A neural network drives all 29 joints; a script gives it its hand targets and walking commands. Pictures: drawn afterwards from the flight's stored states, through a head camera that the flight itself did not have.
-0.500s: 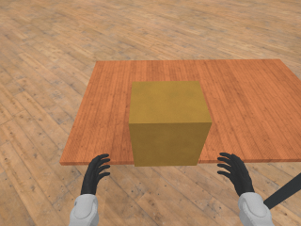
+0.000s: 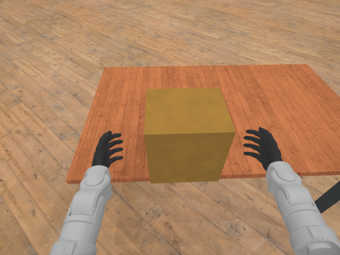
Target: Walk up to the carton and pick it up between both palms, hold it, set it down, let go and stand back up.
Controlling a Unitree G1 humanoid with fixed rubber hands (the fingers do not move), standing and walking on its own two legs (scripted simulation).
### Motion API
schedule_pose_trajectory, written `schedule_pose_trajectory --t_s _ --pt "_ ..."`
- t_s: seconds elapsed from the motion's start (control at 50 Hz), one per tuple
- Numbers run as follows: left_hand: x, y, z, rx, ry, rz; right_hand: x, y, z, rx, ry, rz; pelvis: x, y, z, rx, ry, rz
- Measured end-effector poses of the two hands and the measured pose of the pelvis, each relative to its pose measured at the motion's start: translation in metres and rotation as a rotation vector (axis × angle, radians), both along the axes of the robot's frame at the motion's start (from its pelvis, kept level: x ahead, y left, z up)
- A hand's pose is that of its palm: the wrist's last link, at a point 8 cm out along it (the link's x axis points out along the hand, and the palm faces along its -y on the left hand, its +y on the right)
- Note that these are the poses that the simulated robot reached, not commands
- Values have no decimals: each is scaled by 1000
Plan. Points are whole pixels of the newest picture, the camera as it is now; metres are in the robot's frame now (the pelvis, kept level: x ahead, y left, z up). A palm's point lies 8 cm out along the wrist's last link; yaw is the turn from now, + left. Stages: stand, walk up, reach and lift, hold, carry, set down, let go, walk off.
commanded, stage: reach and lift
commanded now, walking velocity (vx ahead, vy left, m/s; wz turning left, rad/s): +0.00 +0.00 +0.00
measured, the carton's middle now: (184, 136) +0.44 -0.03 +0.02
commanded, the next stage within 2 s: none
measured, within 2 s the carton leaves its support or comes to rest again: neither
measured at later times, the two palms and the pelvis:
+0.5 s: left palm (101, 125) +0.39 +0.18 +0.13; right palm (267, 119) +0.40 -0.22 +0.13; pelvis +0.00 -0.01 +0.00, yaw +2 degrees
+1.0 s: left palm (97, 91) +0.45 +0.19 +0.19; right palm (266, 86) +0.46 -0.22 +0.19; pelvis +0.00 -0.01 +0.00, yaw +2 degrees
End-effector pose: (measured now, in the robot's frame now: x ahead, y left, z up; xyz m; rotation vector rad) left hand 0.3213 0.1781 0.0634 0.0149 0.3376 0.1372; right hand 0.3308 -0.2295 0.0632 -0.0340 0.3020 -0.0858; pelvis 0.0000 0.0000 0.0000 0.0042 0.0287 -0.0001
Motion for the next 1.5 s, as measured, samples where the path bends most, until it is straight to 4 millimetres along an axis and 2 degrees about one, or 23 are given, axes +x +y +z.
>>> schedule_pose_trajectory --t_s 0.12,0.3,0.74,1.02,1.08,1.14,1.36,1.5 --pt "17 0 15 -5 8 7 20 4 12 8 11 8 -2 -3 0 0 21 7" --pt "41 -1 44 -9 16 0 48 7 42 3 9 -5 -1 -8 0 1 29 22" --pt "96 4 93 3 13 6 102 11 95 13 13 -27 2 -14 0 -4 110 38" --pt "126 8 123 3 3 1 128 11 125 18 17 -40 4 -14 1 -10 160 43" --pt "130 8 121 -3 5 -7 130 11 122 13 26 -40 5 -14 1 -11 156 45" --pt "132 8 111 -9 12 -18 130 12 111 7 39 -39 5 -13 2 -11 151 45" --pt "123 0 37 -2 39 -19 115 19 35 9 62 -34 10 -11 1 -11 242 33" --pt "128 -12 21 9 25 -19 120 26 22 -2 37 -5 10 -10 -2 -13 301 25"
